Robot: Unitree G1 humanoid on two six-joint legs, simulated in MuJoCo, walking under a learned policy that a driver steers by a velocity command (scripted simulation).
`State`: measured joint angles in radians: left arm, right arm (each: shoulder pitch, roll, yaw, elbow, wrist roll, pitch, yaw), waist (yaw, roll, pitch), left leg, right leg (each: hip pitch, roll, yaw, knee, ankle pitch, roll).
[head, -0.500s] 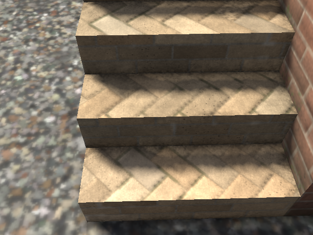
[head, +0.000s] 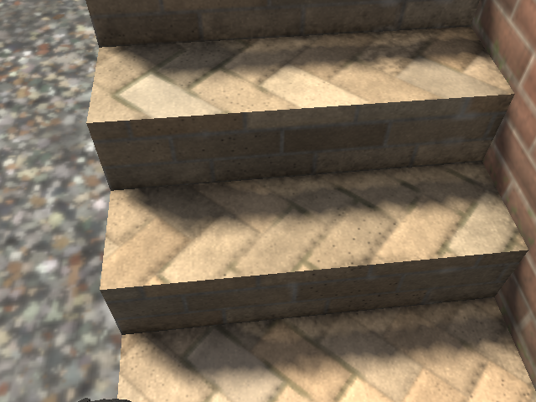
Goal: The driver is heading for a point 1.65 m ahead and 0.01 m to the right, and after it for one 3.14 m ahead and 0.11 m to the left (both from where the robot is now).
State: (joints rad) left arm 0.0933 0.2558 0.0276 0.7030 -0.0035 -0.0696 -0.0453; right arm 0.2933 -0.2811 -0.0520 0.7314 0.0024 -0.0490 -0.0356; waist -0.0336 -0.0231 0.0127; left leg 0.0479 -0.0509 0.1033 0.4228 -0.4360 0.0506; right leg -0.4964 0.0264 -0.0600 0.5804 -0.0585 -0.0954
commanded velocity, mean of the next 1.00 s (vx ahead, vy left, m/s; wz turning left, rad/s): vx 0.08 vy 0.00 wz -0.28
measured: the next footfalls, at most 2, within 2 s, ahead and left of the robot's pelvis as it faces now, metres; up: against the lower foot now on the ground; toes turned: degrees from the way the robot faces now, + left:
left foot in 0.50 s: +0.19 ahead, +0.14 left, +0.00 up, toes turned -17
right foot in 0.88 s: +0.06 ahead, -0.07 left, +0.00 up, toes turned -16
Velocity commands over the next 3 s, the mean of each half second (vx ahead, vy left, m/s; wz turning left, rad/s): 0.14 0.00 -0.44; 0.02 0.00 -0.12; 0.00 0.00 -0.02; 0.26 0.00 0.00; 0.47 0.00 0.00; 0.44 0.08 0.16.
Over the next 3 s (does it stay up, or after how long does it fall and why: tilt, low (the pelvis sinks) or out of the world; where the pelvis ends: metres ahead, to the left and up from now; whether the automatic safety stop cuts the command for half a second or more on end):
stays up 0.49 -0.16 0.21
